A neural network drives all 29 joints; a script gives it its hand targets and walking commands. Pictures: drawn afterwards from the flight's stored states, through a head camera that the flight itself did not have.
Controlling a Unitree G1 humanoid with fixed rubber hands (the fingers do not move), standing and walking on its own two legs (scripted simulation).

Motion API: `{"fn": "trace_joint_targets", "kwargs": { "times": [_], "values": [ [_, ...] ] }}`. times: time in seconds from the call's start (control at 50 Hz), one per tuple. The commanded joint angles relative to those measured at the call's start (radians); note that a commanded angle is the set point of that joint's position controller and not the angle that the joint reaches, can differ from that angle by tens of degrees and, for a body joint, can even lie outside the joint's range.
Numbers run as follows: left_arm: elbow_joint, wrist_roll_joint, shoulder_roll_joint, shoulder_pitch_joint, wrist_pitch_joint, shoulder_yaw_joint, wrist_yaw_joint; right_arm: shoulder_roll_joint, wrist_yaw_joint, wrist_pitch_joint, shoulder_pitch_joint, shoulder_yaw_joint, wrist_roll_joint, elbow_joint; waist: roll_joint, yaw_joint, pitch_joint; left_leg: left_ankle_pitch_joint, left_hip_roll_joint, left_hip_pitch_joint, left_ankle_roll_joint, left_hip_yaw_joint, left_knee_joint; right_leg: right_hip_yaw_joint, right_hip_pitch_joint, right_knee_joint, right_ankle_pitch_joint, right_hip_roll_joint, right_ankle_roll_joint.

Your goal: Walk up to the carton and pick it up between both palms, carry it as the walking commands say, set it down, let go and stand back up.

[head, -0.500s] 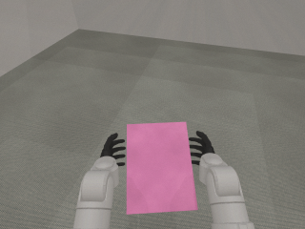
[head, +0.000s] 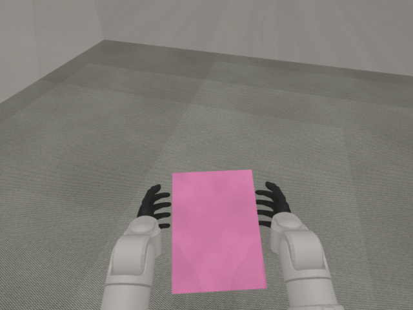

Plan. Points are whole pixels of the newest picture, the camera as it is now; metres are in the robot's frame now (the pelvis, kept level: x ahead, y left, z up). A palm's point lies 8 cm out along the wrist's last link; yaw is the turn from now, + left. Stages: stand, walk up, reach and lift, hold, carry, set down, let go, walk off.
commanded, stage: carry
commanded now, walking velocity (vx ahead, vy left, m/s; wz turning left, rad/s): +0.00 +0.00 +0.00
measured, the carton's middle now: (213, 231) +0.31 +0.00 -0.03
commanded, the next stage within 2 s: hold in 0.50 s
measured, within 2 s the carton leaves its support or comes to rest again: neither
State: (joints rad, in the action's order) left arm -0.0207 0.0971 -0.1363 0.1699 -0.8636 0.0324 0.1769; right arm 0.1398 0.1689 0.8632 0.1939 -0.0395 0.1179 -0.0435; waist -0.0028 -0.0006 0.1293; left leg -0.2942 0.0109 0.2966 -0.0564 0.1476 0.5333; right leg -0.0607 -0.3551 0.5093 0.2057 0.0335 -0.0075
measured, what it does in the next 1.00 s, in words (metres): stands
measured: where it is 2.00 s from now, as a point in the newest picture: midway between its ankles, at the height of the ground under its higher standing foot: outside the picture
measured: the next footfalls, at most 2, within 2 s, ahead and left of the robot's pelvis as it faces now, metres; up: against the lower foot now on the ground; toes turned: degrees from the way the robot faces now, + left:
none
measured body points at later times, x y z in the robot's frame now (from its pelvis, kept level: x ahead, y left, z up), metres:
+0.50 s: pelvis +0.01 +0.00 +0.00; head -0.01 +0.01 +0.45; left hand +0.31 +0.13 +0.05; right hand +0.31 -0.12 +0.05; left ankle -0.01 +0.08 -0.73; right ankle +0.03 -0.13 -0.73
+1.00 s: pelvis -0.03 -0.04 +0.01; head -0.09 -0.05 +0.45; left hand +0.27 +0.12 +0.06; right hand +0.29 -0.14 +0.05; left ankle -0.01 +0.08 -0.73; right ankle +0.04 -0.16 -0.73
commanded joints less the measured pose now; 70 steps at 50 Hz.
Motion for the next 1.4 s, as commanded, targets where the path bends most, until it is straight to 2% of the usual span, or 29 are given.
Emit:
{"fn": "trace_joint_targets", "kwargs": {
  "times": [0.0, 0.48, 0.5, 0.52, 0.56, 0.58, 0.62, 0.66, 0.68, 0.7, 0.76, 0.82, 0.88, 0.9, 0.92, 0.96, 1.0, 1.06, 1.14, 1.26, 1.38],
  "values": [
    [0.117, -0.177, -0.797, 0.321, 0.04, -0.346, -0.154, 0.789, -0.151, -0.043, 0.315, 0.336, -0.176, 0.12, 0.012, -0.001, 0.203, 0.183, 0.147, -0.072, -0.007, -0.119, -0.104, 0.056, 0.101, -0.032, -0.179, 0.09, 0.036],
    [0.114, -0.185, -0.839, 0.341, 0.039, -0.375, -0.173, 0.831, -0.169, -0.043, 0.327, 0.37, -0.184, 0.124, 0.011, 0.0, 0.192, 0.244, 0.139, -0.105, -0.003, -0.107, -0.094, 0.046, 0.124, -0.02, -0.197, 0.091, 0.039],
    [-0.237, -0.029, -0.774, 0.085, 0.045, -0.273, -0.206, 0.667, -0.22, -0.044, -0.019, 0.209, -0.008, -0.201, 0.02, -0.021, -0.017, 0.47, -0.001, -0.175, 0.011, -0.293, -0.185, 0.184, 0.332, -0.114, -0.295, -0.097, 0.052],
    [-0.173, -0.051, -0.77, 0.172, 0.128, -0.33, -0.214, 0.676, -0.224, -0.118, 0.069, 0.252, -0.033, -0.082, -0.006, -0.016, 0.015, 0.605, 0.0, -0.192, 0.001, -0.304, -0.17, 0.192, 0.359, -0.114, -0.37, -0.108, 0.038],
    [-0.012, -0.07, -0.922, 0.27, 0.185, -0.437, -0.222, 0.772, -0.284, -0.178, 0.331, 0.377, -0.136, 0.078, 0.022, 0.015, 0.137, 0.819, 0.004, -0.343, 0.022, -0.316, -0.123, 0.177, 0.326, -0.102, -0.4, -0.132, 0.025],
    [0.038, -0.109, -0.979, 0.31, 0.2, -0.519, -0.239, 0.813, -0.294, -0.187, 0.365, 0.401, -0.154, 0.127, 0.01, -0.029, 0.23, 0.86, 0.006, -0.393, 0.028, -0.315, -0.11, 0.182, 0.344, -0.111, -0.435, -0.135, 0.023],
    [0.061, -0.135, -1.054, 0.379, 0.212, -0.592, -0.26, 0.844, -0.326, -0.186, 0.413, 0.428, -0.176, 0.161, 0.071, -0.073, 0.263, 0.737, -0.008, -0.425, 0.052, -0.308, -0.126, 0.175, 0.331, -0.122, -0.371, -0.13, 0.029],
    [0.02, -0.129, -1.06, 0.406, 0.207, -0.582, -0.276, 0.866, -0.342, -0.164, 0.351, 0.386, -0.145, 0.069, 0.069, -0.11, 0.171, 0.591, -0.025, -0.425, 0.057, -0.295, -0.147, 0.179, 0.297, -0.149, -0.311, -0.112, 0.035],
    [-0.023, -0.123, -1.054, 0.451, 0.204, -0.559, -0.284, 0.875, -0.351, -0.157, 0.359, 0.354, -0.129, 0.007, 0.088, -0.121, 0.098, 0.452, -0.031, -0.375, 0.056, -0.293, -0.17, 0.176, 0.285, -0.161, -0.236, -0.101, 0.044],
    [-0.059, -0.119, -1.055, 0.469, 0.2, -0.531, -0.293, 0.882, -0.359, -0.151, 0.351, 0.335, -0.117, -0.033, 0.085, -0.124, 0.053, 0.365, -0.041, -0.347, 0.057, -0.288, -0.183, 0.171, 0.286, -0.164, -0.18, -0.099, 0.049],
    [-0.153, -0.109, -1.073, 0.47, 0.193, -0.471, -0.316, 0.919, -0.375, -0.143, 0.39, 0.332, -0.112, -0.092, 0.031, -0.091, 0.015, 0.348, -0.05, -0.327, 0.055, -0.283, -0.195, 0.162, 0.316, -0.177, -0.167, -0.099, 0.041],
    [-0.245, -0.101, -1.099, 0.502, 0.194, -0.436, -0.34, 0.95, -0.383, -0.143, 0.466, 0.326, -0.109, -0.132, -0.007, -0.089, 0.007, 0.3, -0.065, -0.317, 0.055, -0.279, -0.21, 0.16, 0.346, -0.192, -0.173, -0.098, 0.033],
    [-0.305, -0.087, -1.097, 0.576, 0.199, -0.382, -0.369, 0.992, -0.383, -0.143, 0.559, 0.309, -0.106, -0.174, -0.039, -0.079, 0.002, 0.194, -0.084, -0.297, 0.042, -0.27, -0.211, 0.162, 0.35, -0.2, -0.127, -0.091, 0.023],
    [-0.338, -0.054, -1.106, 0.524, 0.201, -0.328, -0.369, 1.061, -0.383, -0.142, 0.657, 0.403, -0.165, -0.139, -0.094, -0.02, 0.072, 0.168, -0.071, -0.311, 0.029, -0.263, -0.195, 0.153, 0.32, -0.195, -0.102, -0.112, 0.0],
    [-0.382, -0.038, -1.09, 0.577, 0.199, -0.284, -0.374, 1.064, -0.382, -0.135, 0.673, 0.362, -0.146, -0.207, -0.093, -0.02, 0.039, 0.103, -0.07, -0.269, 0.024, -0.26, -0.198, 0.155, 0.309, -0.194, -0.045, -0.105, -0.003],
    [-0.458, -0.011, -1.068, 0.685, 0.203, -0.22, -0.389, 1.068, -0.378, -0.14, 0.706, 0.275, -0.103, -0.323, -0.074, -0.04, -0.015, -0.02, -0.068, -0.227, 0.016, -0.256, -0.193, 0.165, 0.269, -0.193, 0.077, -0.096, 0.002],
    [-0.536, 0.028, -1.029, 0.773, 0.216, -0.136, -0.401, 1.075, -0.37, -0.16, 0.759, 0.176, -0.061, -0.425, -0.052, -0.034, -0.037, -0.082, -0.074, -0.22, 0.008, -0.244, -0.157, 0.185, 0.219, -0.193, 0.197, -0.085, 0.011],
    [-0.649, 0.09, -0.973, 0.872, 0.254, -0.021, -0.413, 1.08, -0.355, -0.2, 0.826, 0.036, 0.013, -0.577, -0.043, -0.023, -0.055, -0.105, -0.086, -0.204, 0.001, -0.229, -0.107, 0.207, 0.156, -0.189, 0.304, -0.074, 0.016],
    [-0.709, 0.129, -0.935, 0.972, 0.307, 0.06, -0.417, 1.071, -0.327, -0.254, 0.889, -0.076, 0.077, -0.685, -0.039, -0.026, -0.051, -0.101, -0.09, -0.189, 0.0, -0.223, -0.062, 0.221, 0.108, -0.174, 0.34, -0.069, 0.024],
    [-0.781, 0.169, -0.927, 0.96, 0.362, 0.116, -0.401, 1.002, -0.289, -0.325, 0.906, -0.14, 0.131, -0.709, -0.025, -0.053, -0.019, -0.077, -0.085, -0.11, 0.003, -0.231, -0.031, 0.205, 0.086, -0.116, 0.266, -0.077, 0.034],
    [-0.803, 0.196, -0.966, 0.904, 0.431, 0.11, -0.363, 0.951, -0.292, -0.412, 0.895, -0.116, 0.154, -0.687, 0.004, -0.044, 0.065, -0.013, -0.08, -0.017, 0.011, -0.243, -0.023, 0.158, 0.055, -0.012, 0.109, -0.108, 0.032]
  ]
}}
